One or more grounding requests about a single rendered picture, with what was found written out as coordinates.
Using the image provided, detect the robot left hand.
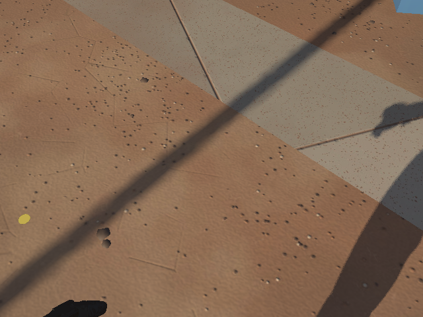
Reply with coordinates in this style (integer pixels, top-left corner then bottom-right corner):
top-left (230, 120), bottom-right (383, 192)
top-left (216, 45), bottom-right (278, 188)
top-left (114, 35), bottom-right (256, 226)
top-left (43, 300), bottom-right (107, 317)

